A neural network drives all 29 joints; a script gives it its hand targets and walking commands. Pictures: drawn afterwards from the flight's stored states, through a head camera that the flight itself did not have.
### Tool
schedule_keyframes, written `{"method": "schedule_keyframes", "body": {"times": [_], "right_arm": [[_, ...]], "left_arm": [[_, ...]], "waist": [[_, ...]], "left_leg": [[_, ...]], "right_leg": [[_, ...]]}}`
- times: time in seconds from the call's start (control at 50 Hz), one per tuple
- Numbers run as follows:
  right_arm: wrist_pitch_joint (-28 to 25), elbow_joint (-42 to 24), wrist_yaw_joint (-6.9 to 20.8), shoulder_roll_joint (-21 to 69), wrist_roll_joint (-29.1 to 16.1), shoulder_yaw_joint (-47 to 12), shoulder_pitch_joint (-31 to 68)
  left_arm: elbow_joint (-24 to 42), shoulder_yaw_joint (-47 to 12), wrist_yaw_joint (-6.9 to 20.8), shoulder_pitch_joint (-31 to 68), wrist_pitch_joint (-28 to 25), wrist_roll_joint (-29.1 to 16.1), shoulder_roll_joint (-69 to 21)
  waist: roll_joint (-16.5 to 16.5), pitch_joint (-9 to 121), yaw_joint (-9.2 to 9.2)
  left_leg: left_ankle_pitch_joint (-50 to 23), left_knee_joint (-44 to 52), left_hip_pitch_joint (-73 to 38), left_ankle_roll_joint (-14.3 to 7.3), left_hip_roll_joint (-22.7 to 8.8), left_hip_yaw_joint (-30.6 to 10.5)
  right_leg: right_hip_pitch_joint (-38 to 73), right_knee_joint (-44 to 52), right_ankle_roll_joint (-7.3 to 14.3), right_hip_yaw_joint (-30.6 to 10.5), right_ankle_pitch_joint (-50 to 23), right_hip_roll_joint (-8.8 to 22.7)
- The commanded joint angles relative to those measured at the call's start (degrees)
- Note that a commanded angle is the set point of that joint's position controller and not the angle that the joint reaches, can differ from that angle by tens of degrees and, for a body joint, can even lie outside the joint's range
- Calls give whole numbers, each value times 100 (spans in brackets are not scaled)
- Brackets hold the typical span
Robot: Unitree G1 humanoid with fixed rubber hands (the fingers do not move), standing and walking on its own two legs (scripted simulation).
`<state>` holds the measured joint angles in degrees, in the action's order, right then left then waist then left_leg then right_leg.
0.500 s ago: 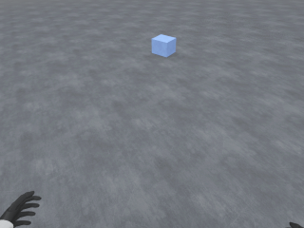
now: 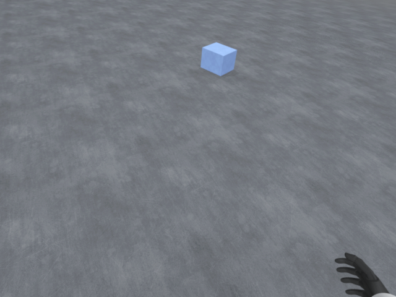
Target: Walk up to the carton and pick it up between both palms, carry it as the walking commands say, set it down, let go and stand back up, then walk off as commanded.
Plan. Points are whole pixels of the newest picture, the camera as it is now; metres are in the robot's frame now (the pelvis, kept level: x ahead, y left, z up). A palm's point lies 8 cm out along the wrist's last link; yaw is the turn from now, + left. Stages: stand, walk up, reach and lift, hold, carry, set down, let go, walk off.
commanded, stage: walk up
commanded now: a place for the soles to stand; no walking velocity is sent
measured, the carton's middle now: (218, 58) +2.75 -0.04 -0.65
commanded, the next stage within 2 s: none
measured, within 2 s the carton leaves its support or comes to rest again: neither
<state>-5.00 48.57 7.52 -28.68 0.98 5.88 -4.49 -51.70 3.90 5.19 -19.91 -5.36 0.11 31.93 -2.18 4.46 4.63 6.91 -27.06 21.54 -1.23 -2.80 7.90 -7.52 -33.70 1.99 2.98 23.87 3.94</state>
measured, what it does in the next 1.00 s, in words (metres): walks ahead: right foot, then left foot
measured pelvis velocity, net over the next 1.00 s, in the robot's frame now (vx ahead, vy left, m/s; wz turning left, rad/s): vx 0.66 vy -0.01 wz -0.10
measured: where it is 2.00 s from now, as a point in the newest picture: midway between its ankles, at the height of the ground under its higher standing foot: (214, 153)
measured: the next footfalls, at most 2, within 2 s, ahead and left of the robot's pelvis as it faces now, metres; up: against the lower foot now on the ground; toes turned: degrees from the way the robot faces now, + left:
right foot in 0.42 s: +0.45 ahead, -0.17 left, +0.00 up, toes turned -14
left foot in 0.82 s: +0.76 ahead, +0.09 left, +0.00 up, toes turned +4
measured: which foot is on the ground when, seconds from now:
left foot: down 0.00-0.46, up 0.48-0.80, down 0.82-1.00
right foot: up 0.00-0.40, down 0.42-0.84, up 0.86-1.00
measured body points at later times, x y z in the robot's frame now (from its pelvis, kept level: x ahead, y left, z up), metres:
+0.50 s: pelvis +0.32 -0.04 -0.01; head +0.34 -0.04 +0.44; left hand +0.62 +0.23 -0.06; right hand +0.27 -0.39 -0.11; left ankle +0.13 +0.11 -0.66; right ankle +0.41 -0.15 -0.73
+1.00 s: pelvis +0.66 -0.01 +0.00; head +0.67 +0.01 +0.45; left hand +0.80 +0.32 -0.11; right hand +0.76 -0.37 -0.06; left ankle +0.72 +0.09 -0.73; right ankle +0.64 -0.15 -0.67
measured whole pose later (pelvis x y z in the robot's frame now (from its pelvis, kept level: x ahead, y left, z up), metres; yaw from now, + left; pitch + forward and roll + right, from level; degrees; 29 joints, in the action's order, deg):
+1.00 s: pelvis +0.66 -0.01 +0.00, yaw -5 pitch -1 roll +1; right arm -6.2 47.6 4.3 -27.4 -0.3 4.0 -10.6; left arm -52.0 2.3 4.3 -11.6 -5.5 -0.6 28.5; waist -3.6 -1.5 -0.5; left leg 12.8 -31.8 17.9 -2.2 -2.1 9.2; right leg -27.0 -59.6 1.2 1.7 17.9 6.2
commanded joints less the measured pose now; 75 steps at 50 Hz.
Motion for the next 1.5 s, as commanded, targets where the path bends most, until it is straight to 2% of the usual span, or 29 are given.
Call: {"method": "schedule_keyframes", "body": {"times": [0.0, 0.06, 0.1, 0.18, 0.34, 0.38, 0.4, 0.42, 0.44, 0.46, 0.52, 0.62, 0.7, 0.74, 0.78, 0.8, 0.82, 0.84, 0.9, 0.94, 1.04, 1.18, 1.2, 1.22, 1.24, 1.26, 1.28, 1.34, 1.48], "right_arm": [[-198, -44, -341, -1882, -176, 459, -1059], [-267, -166, -391, -1182, -145, 137, -608], [-312, -95, -354, -1371, -129, 116, -580], [-376, -54, -245, -1523, -89, 179, -830], [-212, 146, -348, -1500, -136, 161, -1474], [-171, 243, -404, -1560, -140, 163, -1508], [-172, 4, -428, -1438, -85, 117, -1233], [-236, -247, -437, -973, -123, -19, -1311], [-258, -275, -504, -901, -162, -35, -1263], [-254, -160, -531, -1233, -160, 10, -735], [-187, -70, -429, -1152, -110, 24, -805], [-32, -215, -90, -760, -53, 64, -523], [-20, -231, 46, -839, -129, 153, -236], [-22, -216, 35, -914, -128, 169, -267], [-50, 116, -112, -1318, -7, 346, -1499], [-40, 271, -241, -1723, 116, 468, -2315], [-94, 60, -311, -2044, 59, 470, -2156], [-95, -127, -324, -2076, -224, 425, -1425], [-149, -269, -398, -1410, -209, 208, -945], [-179, -323, -379, -1396, -121, 145, -599], [-252, -286, -285, -1498, -51, 184, -778], [-166, -76, -381, -1370, -150, 149, -996], [-152, -160, -407, -1299, -186, 94, -893], [-156, -244, -409, -964, -170, -5, -904], [-177, -466, -411, -602, -178, -135, -1124], [-148, -358, -485, -1086, -129, -18, -846], [-143, -161, -467, -1307, -192, 40, -727], [-93, 45, -361, -1090, -89, 18, -1067], [32, -362, -48, -783, -28, 63, -60]], "left_arm": [[432, 22, -125, 1065, -68, 25, 1040], [281, 63, 18, 1080, -149, -79, 884], [169, 121, 117, 1092, -78, -56, 802], [279, 151, 255, 2061, 33, 25, 640], [495, 61, 289, 3277, 120, 8, 411], [325, 120, 194, 2660, 107, -3, 476], [-83, 299, 105, 1308, 82, -8, 836], [-260, 561, -13, -7, 43, -6, 1606], [-25, 612, -96, 68, -12, -146, 1979], [79, 523, -147, 679, -24, -220, 1586], [250, 334, -216, 1336, -95, -107, 910], [619, 331, -110, 1795, -267, 61, 1098], [534, 292, -37, 1481, -218, 0, 1045], [523, 274, -85, 1437, -203, -13, 1090], [505, 117, -129, 1148, -141, -58, 771], [559, 6, -153, 996, -137, -95, 417], [680, -51, -176, 1122, -108, -106, 382], [516, 84, -204, 1050, -89, -74, 1000], [310, 120, -163, 1062, -126, -87, 948], [135, 133, -91, 564, -79, -104, 808], [375, 211, 90, 1665, 3, 60, 633], [339, 250, 123, 2039, -2, 12, 417], [159, 352, 70, 1274, -18, 6, 558], [-140, 531, -44, 150, -53, 46, 1008], [-18, 625, -163, -383, -104, 13, 1640], [234, 628, -203, 20, -110, -69, 1829], [293, 575, -218, 547, -103, -87, 1468], [399, 392, -270, 1004, -159, -60, 865], [676, 382, -149, 944, -263, -6, 1044]], "waist": [[795, -197, -1156], [657, -827, -591], [1124, -750, -523], [781, -906, -688], [434, -775, -925], [491, -371, -564], [186, 286, 142], [-1217, 1479, 645], [-1173, 1562, 555], [48, 1065, 345], [254, -202, -268], [-850, -610, -509], [-482, -538, -423], [2, -569, -533], [750, 375, -1218], [1799, 781, -1613], [1856, 503, -1514], [799, 523, -1283], [559, -177, -851], [1196, -155, -532], [909, -767, -757], [349, -593, -574], [178, -153, -137], [-915, 506, 358], [-1908, 961, 467], [-879, 734, 356], [9, 321, 110], [-188, -455, -368], [-455, -705, -213]], "left_leg": [[4574, 2159, -3229, -1117, -2587, -4266], [2398, 2081, -1865, -781, -1602, -1961], [2525, 2352, -1544, -1010, -1497, -1520], [2149, 2645, -1315, -892, -1304, -950], [-579, 1550, -2439, -804, -1258, -202], [-1818, 243, -1995, -672, -1098, 189], [-1625, -1403, -841, -511, -971, 150], [-158, -3796, 1007, -219, -253, 237], [2199, -4924, 2485, -142, 404, -602], [1623, -5135, 2434, -215, -222, -1260], [1041, -3734, 1704, -163, -673, -1234], [477, -1369, 373, 121, -737, -718], [-646, -709, -309, 116, -321, -77], [-468, -482, -620, -75, -234, -109], [560, -436, -2571, -420, 56, -57], [2095, 87, -3496, -809, -864, -1622], [3456, 1547, -3533, -1261, -2050, -4209], [4086, 1681, -3010, -1592, -2333, -4620], [1837, 1396, -1726, -942, -1536, -2552], [1725, 1390, -1120, -1084, -1258, -1713], [2341, 1940, -692, -1216, -1461, -1587], [-231, 632, -1053, -833, -1085, -447], [-638, -442, -619, -639, -925, -209], [-335, -2357, 520, -398, -484, -12], [2134, -4159, 2107, -102, 239, -259], [2250, -4786, 2561, -111, 198, -1008], [1531, -4676, 2443, -148, -183, -1381], [826, -3540, 1571, -12, -544, -1264], [44, -1038, 830, 197, -467, -521]], "right_leg": [[-4682, -3519, 30, -972, -96, -1], [-3745, -2457, -187, -932, -983, 425], [-3311, -1834, -366, -653, -1272, 428], [-2836, -713, -429, -85, -1977, 339], [-2179, 546, 34, 438, -1854, -59], [-735, 906, 305, 703, -1535, -352], [1295, 723, 599, 220, -1244, -78], [3463, 809, 1082, -2039, -203, 1416], [3908, 1521, 1784, -4124, 102, 2585], [3135, 1567, 1548, -3289, 244, 2332], [917, 1774, 959, -1284, -1547, 1471], [-860, 2319, 1117, -224, -423, 1228], [-1118, 2109, 973, 124, 225, 1004], [-930, 1482, 891, 205, -890, 1124], [-1301, -842, 649, 696, -2371, 629], [-2505, -2826, 438, 863, -1608, 206], [-3877, -3746, 216, 414, 442, -355], [-3719, -4064, 160, -384, 133, 136], [-3209, -3109, 9, -499, -707, 458], [-2523, -2285, -144, -409, -689, 473], [-2535, -944, -324, -57, -1237, 453], [-1112, 496, 56, 486, -1954, -69], [43, 608, 256, 384, -1812, -126], [1774, 847, 539, -649, -644, 488], [2900, 1585, 1070, -3144, 694, 2072], [2383, 2005, 1389, -4011, 1522, 2475], [1837, 1910, 1248, -3186, 1368, 2134], [260, 2060, 866, -1365, -823, 1417], [-435, 2281, 1079, -298, -304, 1228]]}}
